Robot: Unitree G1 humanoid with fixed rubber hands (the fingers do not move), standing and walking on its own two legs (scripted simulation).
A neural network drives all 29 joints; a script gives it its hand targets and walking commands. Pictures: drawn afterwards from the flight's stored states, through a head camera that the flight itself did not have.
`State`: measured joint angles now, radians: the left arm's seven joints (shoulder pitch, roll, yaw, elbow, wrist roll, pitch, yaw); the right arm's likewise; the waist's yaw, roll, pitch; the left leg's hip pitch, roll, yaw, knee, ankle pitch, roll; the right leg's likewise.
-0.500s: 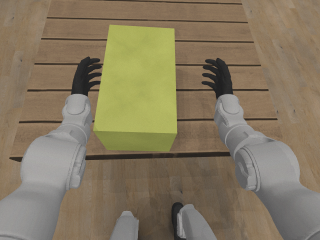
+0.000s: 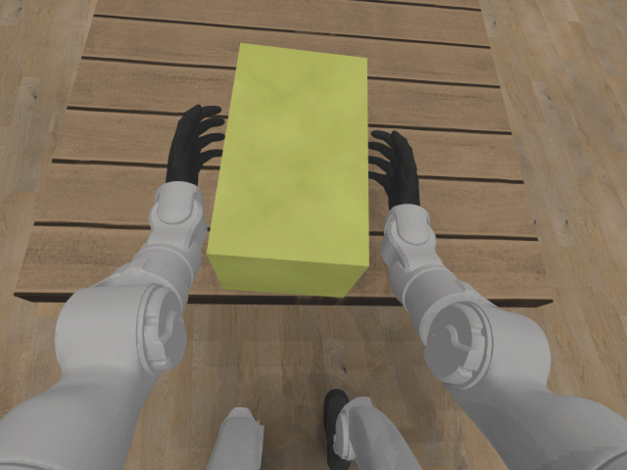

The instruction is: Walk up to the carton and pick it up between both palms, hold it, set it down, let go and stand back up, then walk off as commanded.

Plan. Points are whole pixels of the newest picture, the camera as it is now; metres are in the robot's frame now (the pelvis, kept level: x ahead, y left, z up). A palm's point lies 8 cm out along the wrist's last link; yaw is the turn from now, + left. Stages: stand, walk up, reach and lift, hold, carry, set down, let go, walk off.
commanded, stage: reach and lift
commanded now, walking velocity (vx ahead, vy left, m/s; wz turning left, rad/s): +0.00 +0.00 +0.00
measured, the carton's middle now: (294, 175) +0.50 +0.02 -0.05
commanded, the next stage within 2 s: none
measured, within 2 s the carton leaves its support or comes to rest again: neither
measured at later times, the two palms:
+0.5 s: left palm (186, 173) +0.46 +0.16 +0.01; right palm (398, 201) +0.44 -0.11 +0.00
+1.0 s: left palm (187, 181) +0.45 +0.16 +0.00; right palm (398, 204) +0.43 -0.11 +0.00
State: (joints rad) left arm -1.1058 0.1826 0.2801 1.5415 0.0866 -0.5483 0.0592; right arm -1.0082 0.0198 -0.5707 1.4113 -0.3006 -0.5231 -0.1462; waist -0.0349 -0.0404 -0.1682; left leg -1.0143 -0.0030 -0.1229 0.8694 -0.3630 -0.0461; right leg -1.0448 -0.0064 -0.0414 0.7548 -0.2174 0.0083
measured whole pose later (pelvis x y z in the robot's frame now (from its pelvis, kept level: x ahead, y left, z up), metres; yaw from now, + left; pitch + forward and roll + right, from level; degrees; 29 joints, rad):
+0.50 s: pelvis +0.04 +0.02 +0.03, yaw +0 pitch +26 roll -3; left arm -0.91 0.03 0.60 1.35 0.42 -0.61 0.05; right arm -0.80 0.13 -0.87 1.15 -0.67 -0.63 -0.10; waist -0.01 0.04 -0.08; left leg -0.79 0.00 -0.10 0.67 -0.32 -0.01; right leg -0.78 -0.02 -0.05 0.50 -0.16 0.04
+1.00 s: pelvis +0.03 +0.02 +0.03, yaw +0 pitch +26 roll -3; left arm -0.88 0.00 0.61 1.28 0.45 -0.61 0.08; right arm -0.83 0.13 -0.90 1.20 -0.67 -0.65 -0.12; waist 0.00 0.03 -0.08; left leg -0.79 0.01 -0.09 0.64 -0.30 -0.01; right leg -0.78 -0.01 -0.04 0.45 -0.12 0.03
